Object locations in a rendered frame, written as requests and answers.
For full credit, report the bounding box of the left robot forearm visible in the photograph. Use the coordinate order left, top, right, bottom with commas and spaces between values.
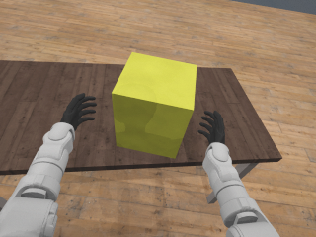
0, 122, 75, 222

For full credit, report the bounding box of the left robot upper arm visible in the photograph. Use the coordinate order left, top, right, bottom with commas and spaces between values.
0, 197, 59, 237

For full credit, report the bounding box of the right robot forearm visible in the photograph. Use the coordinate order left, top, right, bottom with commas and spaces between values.
202, 142, 280, 237

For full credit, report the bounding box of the table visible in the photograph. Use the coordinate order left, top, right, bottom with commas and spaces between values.
0, 60, 282, 212

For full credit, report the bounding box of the right robot upper arm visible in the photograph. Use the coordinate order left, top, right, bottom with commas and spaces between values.
225, 221, 278, 237

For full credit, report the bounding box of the robot left hand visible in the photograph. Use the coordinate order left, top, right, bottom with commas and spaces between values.
60, 93, 97, 131

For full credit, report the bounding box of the robot right hand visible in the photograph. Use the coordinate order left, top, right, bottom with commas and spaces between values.
197, 111, 225, 145

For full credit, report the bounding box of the carton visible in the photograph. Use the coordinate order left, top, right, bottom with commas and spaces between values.
112, 52, 197, 159

